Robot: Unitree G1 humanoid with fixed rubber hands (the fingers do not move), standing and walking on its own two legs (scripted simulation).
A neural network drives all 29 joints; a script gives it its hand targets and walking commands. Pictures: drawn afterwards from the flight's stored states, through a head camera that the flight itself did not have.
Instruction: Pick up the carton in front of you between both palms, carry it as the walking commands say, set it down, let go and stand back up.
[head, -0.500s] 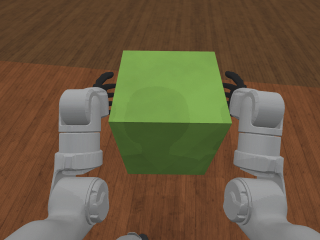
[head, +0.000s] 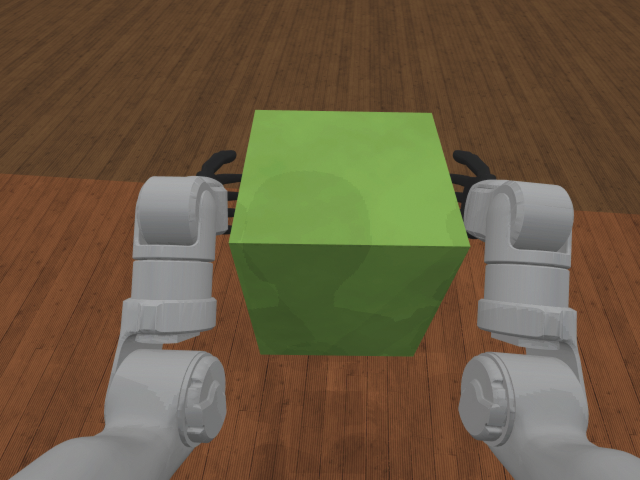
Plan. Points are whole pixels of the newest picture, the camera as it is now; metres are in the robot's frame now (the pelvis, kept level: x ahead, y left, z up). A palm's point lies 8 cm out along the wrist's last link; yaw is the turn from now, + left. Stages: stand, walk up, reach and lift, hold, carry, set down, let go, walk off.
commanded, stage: carry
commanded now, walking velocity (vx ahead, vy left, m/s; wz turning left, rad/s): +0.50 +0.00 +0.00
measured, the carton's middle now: (340, 242) +0.39 +0.00 +0.09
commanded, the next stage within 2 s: none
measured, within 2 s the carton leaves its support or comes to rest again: neither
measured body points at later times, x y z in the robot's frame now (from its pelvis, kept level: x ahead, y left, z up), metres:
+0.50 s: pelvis +0.30 +0.05 +0.03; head +0.33 +0.05 +0.48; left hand +0.70 +0.17 +0.16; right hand +0.67 -0.13 +0.16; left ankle +0.35 +0.12 -0.69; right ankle +0.24 -0.07 -0.59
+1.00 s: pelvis +0.59 +0.01 +0.07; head +0.64 +0.00 +0.51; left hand +0.97 +0.19 +0.21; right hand +1.00 -0.11 +0.21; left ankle +0.62 +0.14 -0.58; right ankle +0.60 -0.07 -0.67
